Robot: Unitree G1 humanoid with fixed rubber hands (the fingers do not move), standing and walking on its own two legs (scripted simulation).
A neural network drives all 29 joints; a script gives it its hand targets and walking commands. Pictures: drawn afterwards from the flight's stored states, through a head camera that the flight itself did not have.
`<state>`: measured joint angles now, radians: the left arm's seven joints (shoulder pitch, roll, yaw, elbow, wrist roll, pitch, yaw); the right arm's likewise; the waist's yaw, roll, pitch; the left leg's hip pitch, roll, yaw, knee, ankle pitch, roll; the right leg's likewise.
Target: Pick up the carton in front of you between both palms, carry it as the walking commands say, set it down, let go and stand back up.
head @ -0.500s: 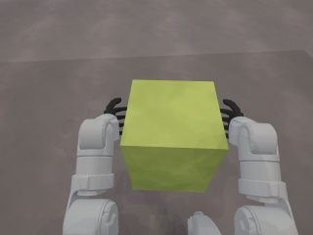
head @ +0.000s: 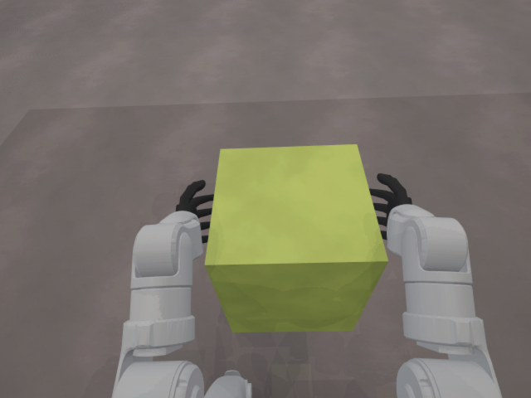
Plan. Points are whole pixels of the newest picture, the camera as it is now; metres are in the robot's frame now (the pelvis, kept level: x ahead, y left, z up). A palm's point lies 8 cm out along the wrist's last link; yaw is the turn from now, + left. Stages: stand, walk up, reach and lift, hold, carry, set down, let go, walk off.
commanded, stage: carry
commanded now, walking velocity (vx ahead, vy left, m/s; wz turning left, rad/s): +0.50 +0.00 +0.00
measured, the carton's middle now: (290, 245) +0.36 +0.01 +0.01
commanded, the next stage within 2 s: none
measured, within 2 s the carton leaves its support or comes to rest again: neither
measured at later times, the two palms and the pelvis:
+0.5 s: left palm (203, 137) +0.53 +0.17 +0.09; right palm (372, 137) +0.52 -0.13 +0.09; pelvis +0.26 +0.03 +0.00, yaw -2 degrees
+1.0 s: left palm (209, 126) +0.58 +0.17 +0.08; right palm (365, 121) +0.59 -0.13 +0.08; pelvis +0.32 +0.02 -0.02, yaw +0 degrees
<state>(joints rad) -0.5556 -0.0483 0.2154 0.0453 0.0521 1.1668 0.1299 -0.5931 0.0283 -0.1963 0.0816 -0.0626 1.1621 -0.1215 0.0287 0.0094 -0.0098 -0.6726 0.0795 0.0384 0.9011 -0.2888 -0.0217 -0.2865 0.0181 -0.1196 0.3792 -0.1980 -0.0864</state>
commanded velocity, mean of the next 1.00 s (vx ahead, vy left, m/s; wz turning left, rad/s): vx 0.07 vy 0.00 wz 0.00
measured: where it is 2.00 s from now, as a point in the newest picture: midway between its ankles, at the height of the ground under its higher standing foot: (288, 375)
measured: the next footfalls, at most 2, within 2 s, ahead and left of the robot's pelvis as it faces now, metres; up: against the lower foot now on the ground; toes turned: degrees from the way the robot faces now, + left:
left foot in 0.20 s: +0.28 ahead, +0.13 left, +0.00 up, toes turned +6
right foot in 0.52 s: +0.39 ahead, -0.10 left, +0.00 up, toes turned +16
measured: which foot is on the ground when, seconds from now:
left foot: up 0.00-0.18, down 0.20-1.00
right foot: down 0.00-0.22, up 0.24-0.50, down 0.52-1.00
